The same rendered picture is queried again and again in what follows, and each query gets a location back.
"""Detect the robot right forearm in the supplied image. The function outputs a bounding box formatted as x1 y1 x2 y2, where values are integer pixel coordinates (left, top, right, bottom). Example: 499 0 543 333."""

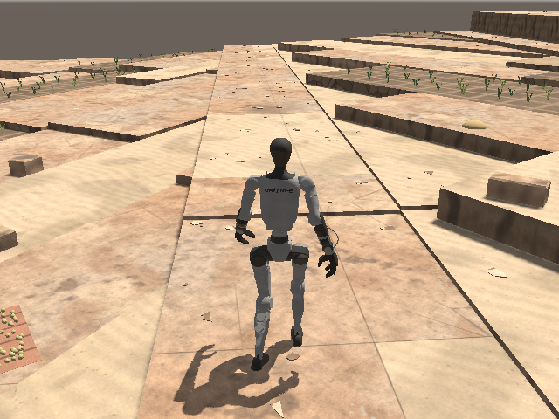
314 213 335 255

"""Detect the robot left forearm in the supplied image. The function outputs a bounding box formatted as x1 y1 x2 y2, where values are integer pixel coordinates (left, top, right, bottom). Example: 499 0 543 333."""
235 208 248 234

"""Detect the right robot foot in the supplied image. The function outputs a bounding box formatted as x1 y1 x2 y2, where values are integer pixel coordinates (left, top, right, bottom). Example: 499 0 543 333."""
291 326 303 347

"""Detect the left robot hand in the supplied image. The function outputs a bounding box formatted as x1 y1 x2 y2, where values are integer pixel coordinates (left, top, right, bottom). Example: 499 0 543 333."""
235 229 255 244

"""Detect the right robot hand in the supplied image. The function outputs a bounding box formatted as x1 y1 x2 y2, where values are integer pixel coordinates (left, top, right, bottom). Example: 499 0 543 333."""
318 252 338 278

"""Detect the robot foot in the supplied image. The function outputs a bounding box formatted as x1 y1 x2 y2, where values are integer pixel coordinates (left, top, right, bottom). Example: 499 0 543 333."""
291 326 303 347
251 353 269 371

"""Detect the robot left upper arm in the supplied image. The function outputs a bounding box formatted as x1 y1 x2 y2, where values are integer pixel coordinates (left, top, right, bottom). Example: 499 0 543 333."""
238 175 262 221

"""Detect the robot right upper arm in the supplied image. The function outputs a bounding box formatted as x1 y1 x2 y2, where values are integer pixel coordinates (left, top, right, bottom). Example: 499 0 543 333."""
298 176 322 226

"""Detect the left robot foot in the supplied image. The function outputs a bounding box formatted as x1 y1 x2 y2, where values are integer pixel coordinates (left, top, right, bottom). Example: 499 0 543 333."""
251 353 269 371

